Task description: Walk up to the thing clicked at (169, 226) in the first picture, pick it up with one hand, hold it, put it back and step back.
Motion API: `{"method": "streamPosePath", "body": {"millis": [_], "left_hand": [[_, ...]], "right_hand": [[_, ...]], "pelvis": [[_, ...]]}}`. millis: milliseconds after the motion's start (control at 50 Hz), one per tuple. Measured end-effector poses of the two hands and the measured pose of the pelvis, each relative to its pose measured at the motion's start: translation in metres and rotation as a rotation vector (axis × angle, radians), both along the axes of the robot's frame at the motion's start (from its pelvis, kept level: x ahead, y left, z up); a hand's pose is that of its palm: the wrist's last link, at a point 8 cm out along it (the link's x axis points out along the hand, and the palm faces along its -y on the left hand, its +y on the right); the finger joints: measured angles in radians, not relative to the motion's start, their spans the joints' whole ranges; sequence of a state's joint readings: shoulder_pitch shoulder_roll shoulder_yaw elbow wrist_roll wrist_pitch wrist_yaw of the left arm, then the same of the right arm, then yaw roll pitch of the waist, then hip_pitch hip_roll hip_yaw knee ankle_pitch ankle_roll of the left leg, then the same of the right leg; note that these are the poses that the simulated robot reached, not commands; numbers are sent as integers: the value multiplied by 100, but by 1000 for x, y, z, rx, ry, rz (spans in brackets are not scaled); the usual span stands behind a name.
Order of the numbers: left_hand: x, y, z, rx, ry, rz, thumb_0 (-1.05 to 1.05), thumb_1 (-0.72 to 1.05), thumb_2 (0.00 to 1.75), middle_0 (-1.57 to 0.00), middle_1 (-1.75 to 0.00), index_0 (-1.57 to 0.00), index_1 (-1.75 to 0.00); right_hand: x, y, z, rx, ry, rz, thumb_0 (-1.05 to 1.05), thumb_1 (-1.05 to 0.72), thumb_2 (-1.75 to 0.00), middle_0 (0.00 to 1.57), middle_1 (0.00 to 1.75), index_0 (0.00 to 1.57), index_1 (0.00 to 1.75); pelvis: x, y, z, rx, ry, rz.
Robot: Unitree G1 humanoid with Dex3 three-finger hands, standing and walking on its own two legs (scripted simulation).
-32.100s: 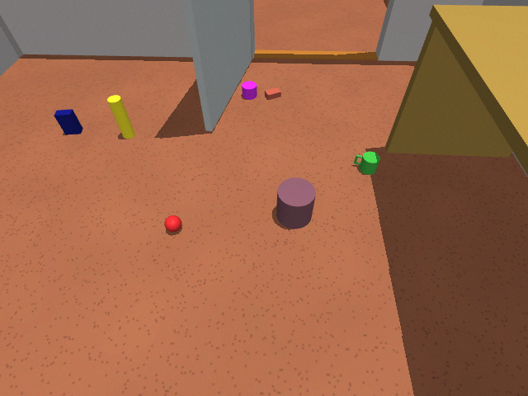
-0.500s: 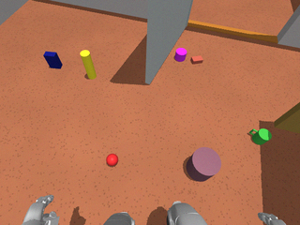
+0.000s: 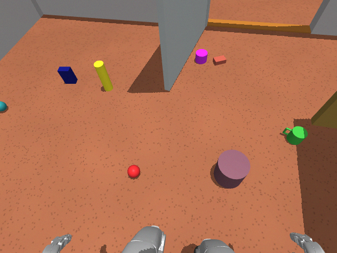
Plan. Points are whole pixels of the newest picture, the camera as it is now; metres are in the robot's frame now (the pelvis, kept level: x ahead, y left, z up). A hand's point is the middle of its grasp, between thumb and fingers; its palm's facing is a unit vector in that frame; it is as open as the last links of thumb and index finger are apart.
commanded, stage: step back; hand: left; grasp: from above
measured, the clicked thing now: (133, 171) +0.56 +0.26 -0.73
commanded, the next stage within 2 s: none
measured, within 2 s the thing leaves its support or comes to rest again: neither
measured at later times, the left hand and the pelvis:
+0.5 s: hand out of the picture -0.06 +0.27 -0.16, palm faces -0.01 -0.92 -0.38, open 7.4 cm; pelvis -0.15 +0.00 -0.01, yaw +0 degrees
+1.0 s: hand out of the picture -0.19 +0.26 -0.15, palm faces +0.06 -0.92 -0.40, open 7.4 cm; pelvis -0.32 -0.02 -0.01, yaw +5 degrees
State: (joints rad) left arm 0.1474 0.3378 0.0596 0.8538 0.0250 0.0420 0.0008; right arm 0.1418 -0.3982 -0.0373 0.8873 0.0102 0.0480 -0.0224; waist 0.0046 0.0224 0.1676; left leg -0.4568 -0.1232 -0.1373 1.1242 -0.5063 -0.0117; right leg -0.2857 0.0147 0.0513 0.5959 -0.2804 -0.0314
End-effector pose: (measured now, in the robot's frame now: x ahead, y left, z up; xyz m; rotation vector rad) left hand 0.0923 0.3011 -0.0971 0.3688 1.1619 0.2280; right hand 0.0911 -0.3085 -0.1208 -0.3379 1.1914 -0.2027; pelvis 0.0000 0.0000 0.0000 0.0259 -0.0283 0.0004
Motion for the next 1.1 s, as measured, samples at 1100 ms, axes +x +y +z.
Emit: {"method": "streamPosePath", "body": {"millis": [1100], "left_hand": [[-341,-12,-13,-16,-56,44,0,90,89,-21,-30,-21,-30]], "right_hand": [[-343,-21,18,-55,10,84,1,-90,-90,21,30,20,30]], "pelvis": [[-348,-28,-3,-36,-9,56]]}}
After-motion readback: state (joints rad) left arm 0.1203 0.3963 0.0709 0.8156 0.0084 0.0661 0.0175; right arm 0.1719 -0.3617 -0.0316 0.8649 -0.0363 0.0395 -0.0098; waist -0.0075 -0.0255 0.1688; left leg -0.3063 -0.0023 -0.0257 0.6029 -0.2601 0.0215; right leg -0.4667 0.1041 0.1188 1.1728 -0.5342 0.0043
